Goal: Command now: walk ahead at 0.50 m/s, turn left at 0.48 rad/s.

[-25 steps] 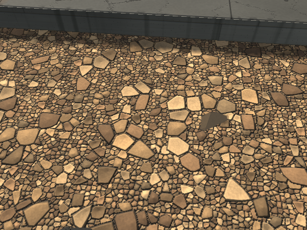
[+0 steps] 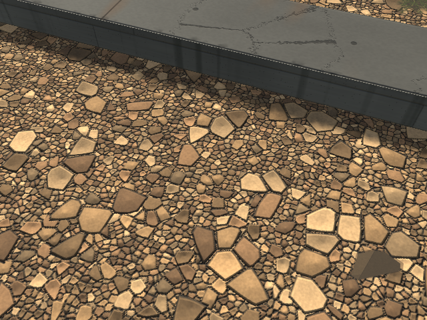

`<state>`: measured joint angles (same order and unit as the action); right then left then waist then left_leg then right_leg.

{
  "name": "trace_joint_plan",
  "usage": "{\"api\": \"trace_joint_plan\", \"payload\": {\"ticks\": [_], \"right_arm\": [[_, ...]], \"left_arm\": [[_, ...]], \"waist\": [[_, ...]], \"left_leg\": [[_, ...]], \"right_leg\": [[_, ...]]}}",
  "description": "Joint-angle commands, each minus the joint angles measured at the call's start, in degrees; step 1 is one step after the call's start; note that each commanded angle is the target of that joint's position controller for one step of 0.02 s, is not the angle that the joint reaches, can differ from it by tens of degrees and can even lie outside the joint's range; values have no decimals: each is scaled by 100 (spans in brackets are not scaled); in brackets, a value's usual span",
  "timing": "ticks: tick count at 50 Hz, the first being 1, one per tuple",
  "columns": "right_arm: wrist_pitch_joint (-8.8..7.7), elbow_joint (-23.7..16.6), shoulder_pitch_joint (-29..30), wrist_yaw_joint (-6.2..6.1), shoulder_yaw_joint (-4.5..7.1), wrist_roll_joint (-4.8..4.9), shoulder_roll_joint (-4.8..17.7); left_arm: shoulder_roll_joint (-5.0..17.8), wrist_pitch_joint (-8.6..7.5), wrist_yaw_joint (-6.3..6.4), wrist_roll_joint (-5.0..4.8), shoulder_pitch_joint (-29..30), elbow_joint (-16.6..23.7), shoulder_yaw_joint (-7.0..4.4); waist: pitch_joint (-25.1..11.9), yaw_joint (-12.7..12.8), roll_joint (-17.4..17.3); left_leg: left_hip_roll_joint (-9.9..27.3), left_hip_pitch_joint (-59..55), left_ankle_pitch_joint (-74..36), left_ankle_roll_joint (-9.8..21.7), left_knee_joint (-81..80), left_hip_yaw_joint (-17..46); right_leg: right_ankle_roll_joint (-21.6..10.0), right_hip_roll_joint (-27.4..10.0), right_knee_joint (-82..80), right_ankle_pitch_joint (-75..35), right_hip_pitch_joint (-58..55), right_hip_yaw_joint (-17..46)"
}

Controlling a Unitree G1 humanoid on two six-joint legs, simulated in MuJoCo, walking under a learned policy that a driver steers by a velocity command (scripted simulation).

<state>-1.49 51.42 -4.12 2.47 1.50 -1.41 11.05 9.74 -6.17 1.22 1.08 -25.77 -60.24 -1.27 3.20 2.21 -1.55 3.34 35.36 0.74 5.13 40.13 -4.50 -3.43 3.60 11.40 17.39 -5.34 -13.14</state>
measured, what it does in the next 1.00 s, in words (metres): walks ahead, turning left: left foot, then right foot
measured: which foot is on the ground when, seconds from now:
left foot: up 0.00-0.10, down 0.12-0.68, up 0.70-1.00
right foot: down 0.00-0.12, up 0.14-0.64, down 0.66-1.00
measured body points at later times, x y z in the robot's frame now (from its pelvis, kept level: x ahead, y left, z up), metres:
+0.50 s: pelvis +0.26 +0.05 +0.01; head +0.29 +0.07 +0.45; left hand +0.39 +0.32 -0.10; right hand +0.31 -0.23 -0.12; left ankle +0.17 +0.07 -0.74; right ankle +0.47 -0.08 -0.67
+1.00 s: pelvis +0.52 +0.10 +0.01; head +0.55 +0.11 +0.46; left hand +0.37 +0.33 -0.12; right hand +0.80 -0.01 -0.10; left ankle +0.54 +0.28 -0.67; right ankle +0.53 -0.01 -0.74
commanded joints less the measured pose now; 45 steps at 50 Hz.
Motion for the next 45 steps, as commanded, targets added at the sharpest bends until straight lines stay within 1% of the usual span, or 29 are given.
{"api": "trace_joint_plan", "payload": {"ticks": [1,3,4,5,6,7,8,9,10,11,12,14,17,22,27,29,30,31,32,33,34,35,36,37,38,39,40,43,45], "right_arm": [[-77,-481,459,0,45,-23,271],[-74,-366,-20,-41,124,-41,392],[-90,-222,-519,-56,192,-47,495],[-128,9,-1269,-78,294,-89,658],[-144,169,-2077,-146,477,-171,1149],[-67,-7,-1877,-190,621,-69,1677],[13,18,-1952,-204,606,52,1621],[11,24,-1593,-250,548,76,1392],[-19,18,-1334,-247,476,84,1067],[-74,-7,-1134,-264,426,100,919],[-130,-43,-1008,-280,383,122,830],[-247,-19,-1160,-265,380,161,918],[-271,13,-1518,-248,423,154,1117],[-223,34,-2179,-252,416,134,1118],[-196,10,-2561,-321,415,53,1175],[-198,-53,-2473,-368,437,30,1260],[-202,-111,-2295,-384,452,28,1321],[-218,-188,-2046,-372,468,28,1396],[-251,-224,-1915,-319,478,50,1451],[-308,-297,-1824,-251,453,115,1346],[-338,-516,-2103,-238,314,270,759],[-295,-635,-2535,-261,321,248,881],[-185,-432,-2372,-301,354,71,1149],[-150,-445,-1962,-236,347,12,1111],[-119,-495,-1809,-185,331,13,975],[-58,-556,-1704,-127,327,-61,924],[15,-551,-1737,-77,310,-84,865],[112,-788,-1347,30,280,-73,785],[113,-960,-942,78,247,-84,738]], "left_arm": [[859,19,100,18,-352,79,-155],[1010,80,141,38,-227,102,-202],[1090,131,136,50,-160,137,-230],[1157,174,112,33,-76,208,-252],[1101,166,72,2,39,411,-238],[590,96,-68,-95,-1,851,-178],[1038,10,-102,-24,669,1028,-246],[958,-76,-127,-85,1024,1184,-220],[946,-107,-111,-95,947,1136,-222],[899,-24,-97,-2,973,1156,-231],[809,110,-108,112,809,1120,-209],[732,312,-151,187,802,1187,-207],[748,410,-183,167,1461,1488,-204],[827,430,-217,120,2543,1917,-180],[853,343,-262,70,3337,2310,-92],[935,283,-262,40,3295,2400,-85],[1004,253,-247,27,3026,2358,-100],[1118,221,-205,13,2514,2224,-144],[1278,169,-142,8,1752,1996,-218],[1514,92,-55,83,883,1841,-300],[2006,101,45,245,183,1872,-405],[2095,199,7,183,504,1880,-457],[1522,256,-24,123,1008,1998,-367],[1084,258,-45,76,1305,2026,-262],[944,245,-58,99,1411,1979,-215],[937,206,-47,83,1315,1873,-203],[955,157,-62,65,1237,1793,-208],[1030,-5,-127,-18,983,1639,-249],[1037,-29,-142,-6,824,1548,-259]], "waist": [[300,-101,542],[-34,-346,705],[-323,-544,734],[-717,-874,640],[-1248,-1243,152],[-1698,-818,-1408],[-1531,-988,-284],[-827,-788,-48],[-342,-484,427],[-177,-258,523],[-195,-94,453],[-247,-12,299],[-93,-162,81],[-73,-597,-145],[-6,-843,-250],[-7,-738,-325],[-50,-566,-366],[-222,-304,-381],[-614,28,-227],[-1189,437,55],[-2103,489,983],[-2429,36,2011],[-1418,-134,917],[-731,-114,301],[-395,-209,285],[-238,-259,539],[-203,-309,661],[-218,-327,699],[-160,-268,627]], "left_leg": [[-258,-137,482,235,-377,-350],[-615,-813,1088,486,-441,-553],[-810,-1358,1304,638,-587,-592],[-922,-2371,1214,828,-1030,-460],[-38,-3739,1700,1193,-1357,830],[1660,-5396,1578,2179,-2056,4226],[1618,-5245,1394,2179,-2452,4378],[1524,-4589,1115,1944,-2554,3583],[1281,-3733,399,1645,-2696,3054],[957,-3200,-112,1424,-2735,2619],[709,-2870,-439,1314,-2779,2269],[485,-2639,-957,1274,-2800,2008],[289,-2540,-922,1116,-2920,1920],[225,-3230,-1068,799,-2761,2151],[326,-3896,-1652,825,-2348,2453],[396,-3923,-1889,726,-2145,2601],[383,-3754,-2104,613,-1994,2607],[284,-3460,-2674,461,-1623,2538],[60,-3256,-3048,331,-825,2423],[-282,-2566,-2282,206,401,2210],[-809,-1389,548,48,2151,1583],[-1199,-294,3107,14,3121,1204],[-660,81,2609,22,3497,1215],[-466,23,2137,-18,3298,1114],[-298,-105,1932,-52,3029,1048],[-164,-196,1871,-91,2838,1009],[-125,-303,1821,-121,2816,931],[-25,37,1458,-162,2673,865],[28,343,1104,-215,2375,864]], "right_leg": [[-344,-1797,298,-4676,-97,247],[-328,-1857,1223,-6154,-260,64],[-340,-1862,2050,-6397,-216,14],[-269,-1801,3225,-5860,236,-61],[-108,-1631,4990,-4025,1479,-86],[271,-170,7307,1212,4133,217],[197,-318,7483,969,4905,1399],[161,-662,7088,419,5083,1520],[179,-864,6441,122,4708,1488],[248,-997,5997,90,4330,1532],[330,-1031,5746,69,3963,1521],[468,-1010,5370,26,3790,1419],[628,-1010,4646,-615,4129,1295],[649,-847,3575,-1508,4661,1332],[523,-554,2715,-1472,4711,1334],[407,-461,2290,-1354,4267,1406],[327,-382,2041,-1208,3732,1413],[220,-220,1842,-973,2866,1365],[103,-107,1591,-1022,1826,1294],[-101,-654,1441,-920,429,1763],[-437,-2316,1322,-101,-1047,3572],[-984,-3028,592,83,-1250,5837],[-936,-2816,526,770,-350,5256],[-827,-2483,392,634,451,4294],[-671,-2205,195,111,965,3589],[-602,-2027,80,-363,1266,3080],[-556,-1910,-3,-751,1435,2697],[-640,-1944,-201,-1666,1346,2065],[-676,-1915,-304,-1900,1252,1715]]}}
